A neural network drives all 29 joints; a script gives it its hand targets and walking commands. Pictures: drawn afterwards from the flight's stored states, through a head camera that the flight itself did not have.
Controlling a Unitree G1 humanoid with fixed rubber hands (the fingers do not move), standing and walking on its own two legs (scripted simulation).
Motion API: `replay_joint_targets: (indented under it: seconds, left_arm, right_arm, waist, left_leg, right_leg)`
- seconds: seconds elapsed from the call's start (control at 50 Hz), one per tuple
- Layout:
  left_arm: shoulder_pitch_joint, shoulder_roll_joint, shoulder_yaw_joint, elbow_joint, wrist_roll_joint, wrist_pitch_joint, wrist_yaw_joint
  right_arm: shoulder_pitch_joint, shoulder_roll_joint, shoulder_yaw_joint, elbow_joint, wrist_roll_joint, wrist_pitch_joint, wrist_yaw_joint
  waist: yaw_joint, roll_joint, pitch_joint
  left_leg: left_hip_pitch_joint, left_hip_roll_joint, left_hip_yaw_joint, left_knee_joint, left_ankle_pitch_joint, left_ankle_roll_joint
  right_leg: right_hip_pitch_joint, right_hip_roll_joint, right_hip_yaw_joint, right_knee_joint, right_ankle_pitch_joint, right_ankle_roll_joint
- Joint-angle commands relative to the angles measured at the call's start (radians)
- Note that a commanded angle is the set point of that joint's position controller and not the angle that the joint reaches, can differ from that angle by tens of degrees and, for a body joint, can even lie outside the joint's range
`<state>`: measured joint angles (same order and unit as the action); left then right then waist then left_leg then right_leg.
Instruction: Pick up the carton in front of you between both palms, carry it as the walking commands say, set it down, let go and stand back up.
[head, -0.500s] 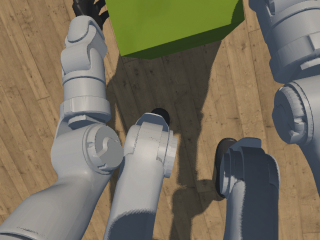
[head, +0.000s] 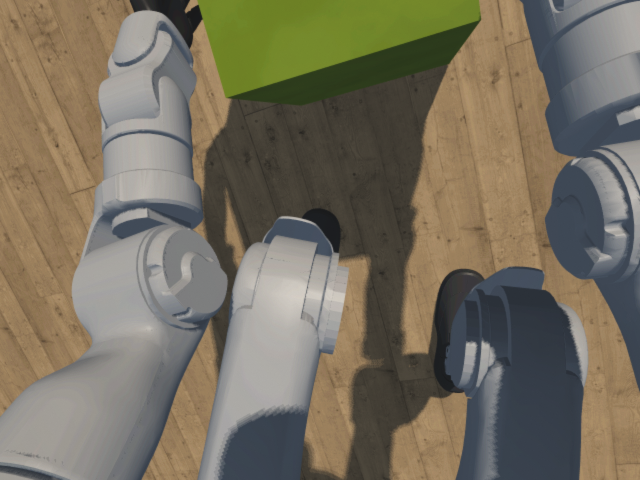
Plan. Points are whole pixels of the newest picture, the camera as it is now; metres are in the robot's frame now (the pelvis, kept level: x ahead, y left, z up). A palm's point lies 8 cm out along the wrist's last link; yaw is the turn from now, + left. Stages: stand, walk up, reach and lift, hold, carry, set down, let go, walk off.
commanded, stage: set down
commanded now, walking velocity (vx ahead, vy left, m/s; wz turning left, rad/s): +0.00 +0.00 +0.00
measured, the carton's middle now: out of the picture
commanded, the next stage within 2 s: let go in 1.54 s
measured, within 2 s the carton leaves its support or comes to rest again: neither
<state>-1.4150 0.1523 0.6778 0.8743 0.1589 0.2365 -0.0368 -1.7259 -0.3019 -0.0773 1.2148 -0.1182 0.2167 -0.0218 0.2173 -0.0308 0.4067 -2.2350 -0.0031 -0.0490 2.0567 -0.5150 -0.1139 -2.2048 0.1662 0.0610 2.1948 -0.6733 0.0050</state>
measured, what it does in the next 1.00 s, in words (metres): rises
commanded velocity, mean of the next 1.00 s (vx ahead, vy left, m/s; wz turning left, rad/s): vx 0.00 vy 0.00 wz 0.00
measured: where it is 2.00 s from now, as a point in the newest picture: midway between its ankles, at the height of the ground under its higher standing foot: (380, 318)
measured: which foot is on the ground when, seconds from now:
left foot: down 0.00-1.00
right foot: down 0.00-1.00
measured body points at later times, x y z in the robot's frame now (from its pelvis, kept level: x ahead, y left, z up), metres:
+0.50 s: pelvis -0.01 +0.01 -0.01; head +0.39 +0.02 +0.19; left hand +0.49 +0.31 -0.20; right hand +0.62 -0.05 -0.21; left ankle +0.13 +0.15 -0.36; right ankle +0.08 -0.10 -0.36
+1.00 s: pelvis -0.01 +0.01 +0.07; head +0.35 +0.05 +0.33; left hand +0.50 +0.31 -0.05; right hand +0.65 -0.04 -0.04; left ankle +0.13 +0.15 -0.36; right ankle +0.08 -0.10 -0.36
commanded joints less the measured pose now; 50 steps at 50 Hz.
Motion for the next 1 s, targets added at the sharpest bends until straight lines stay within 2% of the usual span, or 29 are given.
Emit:
replay_joint_targets:
  seconds: [0.0,0.14,0.2,0.24,0.26,0.28,0.32,0.38,0.42,0.52,0.6,0.66,0.74,0.8,0.88,0.98]
  left_arm:
    - [-0.432,-0.468,-0.205,0.009,-0.035,-0.005,-0.138]
    - [-0.361,-0.409,-0.144,0.055,-0.012,-0.022,-0.118]
    - [-0.270,-0.241,-0.064,0.098,0.001,-0.054,-0.069]
    - [-0.203,-0.041,-0.011,0.123,-0.006,-0.090,-0.011]
    - [-0.174,0.108,0.005,0.121,-0.023,-0.118,0.032]
    - [-0.180,0.180,-0.003,0.122,-0.049,-0.143,0.065]
    - [-0.200,0.239,-0.028,0.137,-0.101,-0.182,0.105]
    - [-0.232,0.258,-0.101,0.138,-0.194,-0.212,0.115]
    - [-0.251,0.254,-0.152,0.112,-0.245,-0.211,0.109]
    - [-0.265,0.271,-0.214,0.042,-0.311,-0.173,0.126]
    - [-0.254,0.293,-0.231,-0.067,-0.318,-0.133,0.175]
    - [-0.247,0.273,-0.263,-0.141,-0.328,-0.087,0.206]
    - [-0.224,0.187,-0.296,-0.132,-0.317,-0.042,0.219]
    - [-0.214,0.140,-0.288,-0.134,-0.283,-0.029,0.213]
    - [-0.196,0.122,-0.257,-0.156,-0.246,-0.017,0.201]
    - [-0.156,0.142,-0.218,-0.215,-0.222,0.001,0.193]
  right_arm:
    - [-0.219,0.545,0.083,-0.006,0.018,0.002,0.144]
    - [-0.237,0.447,0.099,-0.023,0.014,-0.005,0.131]
    - [-0.251,0.248,0.116,-0.046,0.027,-0.020,0.087]
    - [-0.249,0.040,0.125,-0.044,0.047,-0.029,0.039]
    - [-0.237,-0.106,0.126,-0.050,0.062,-0.038,0.003]
    - [-0.269,-0.172,0.144,-0.074,0.093,-0.045,-0.019]
    - [-0.336,-0.206,0.201,-0.099,0.162,-0.061,-0.036]
    - [-0.403,-0.188,0.293,-0.150,0.260,-0.077,-0.031]
    - [-0.432,-0.179,0.330,-0.181,0.300,-0.078,-0.024]
    - [-0.446,-0.239,0.332,-0.199,0.311,-0.049,-0.016]
    - [-0.443,-0.295,0.297,-0.225,0.292,-0.017,-0.017]
    - [-0.424,-0.323,0.259,-0.225,0.288,0.013,-0.019]
    - [-0.357,-0.329,0.190,-0.124,0.255,0.036,0.004]
    - [-0.317,-0.317,0.142,-0.073,0.214,0.035,0.027]
    - [-0.304,-0.316,0.096,-0.065,0.165,0.037,0.043]
    - [-0.314,-0.293,0.088,-0.138,0.142,0.053,0.046]
  waist:
    - [0.048,-0.215,-0.784]
    - [0.073,-0.208,-0.774]
    - [0.094,-0.206,-0.798]
    - [0.109,-0.205,-0.837]
    - [0.115,-0.201,-0.859]
    - [0.127,-0.200,-0.886]
    - [0.160,-0.213,-0.948]
    - [0.188,-0.256,-1.058]
    - [0.197,-0.273,-1.139]
    - [0.180,-0.262,-1.268]
    - [0.167,-0.221,-1.411]
    - [0.142,-0.174,-1.492]
    - [0.099,-0.115,-1.351]
    - [0.081,-0.093,-1.277]
    - [0.081,-0.103,-1.286]
    - [0.115,-0.171,-1.410]
  left_leg:
    - [0.382,-0.059,0.125,-0.060,0.260,0.072]
    - [0.375,-0.046,0.135,-0.043,0.265,0.062]
    - [0.399,-0.031,0.146,-0.035,0.279,0.048]
    - [0.423,-0.018,0.152,-0.032,0.296,0.039]
    - [0.428,-0.010,0.154,-0.031,0.306,0.034]
    - [0.433,-0.004,0.155,-0.029,0.328,0.033]
    - [0.443,0.006,0.156,-0.030,0.378,0.041]
    - [0.457,0.015,0.149,-0.027,0.453,0.057]
    - [0.506,0.016,0.144,-0.033,0.498,0.067]
    - [0.710,0.006,0.130,-0.069,0.546,0.079]
    - [0.904,-0.016,0.135,-0.116,0.574,0.081]
    - [1.017,-0.031,0.144,-0.157,0.568,0.076]
    - [0.960,-0.038,0.141,-0.222,0.454,0.062]
    - [0.906,-0.040,0.141,-0.266,0.408,0.051]
    - [0.862,-0.045,0.153,-0.327,0.387,0.042]
    - [0.845,-0.050,0.177,-0.403,0.429,0.046]
  right_leg:
    - [0.333,-0.030,-0.029,-0.242,0.260,-0.028]
    - [0.397,-0.047,-0.004,-0.232,0.296,-0.021]
    - [0.454,-0.067,0.005,-0.229,0.317,-0.006]
    - [0.487,-0.086,0.012,-0.227,0.332,0.008]
    - [0.496,-0.096,0.019,-0.225,0.335,0.014]
    - [0.501,-0.103,0.027,-0.219,0.352,0.017]
    - [0.516,-0.115,0.039,-0.200,0.412,0.020]
    - [0.579,-0.133,0.047,-0.166,0.513,0.027]
    - [0.620,-0.138,0.036,-0.153,0.519,0.026]
    - [0.600,-0.124,-0.031,-0.156,0.383,0.017]
    - [0.576,-0.100,-0.078,-0.186,0.308,0.008]
    - [0.530,-0.086,-0.102,-0.232,0.258,-0.004]
    - [0.397,-0.087,-0.102,-0.307,0.156,-0.025]
    - [0.353,-0.085,-0.099,-0.360,0.127,-0.031]
    - [0.405,-0.078,-0.096,-0.429,0.132,-0.029]
    - [0.592,-0.066,-0.091,-0.502,0.203,-0.016]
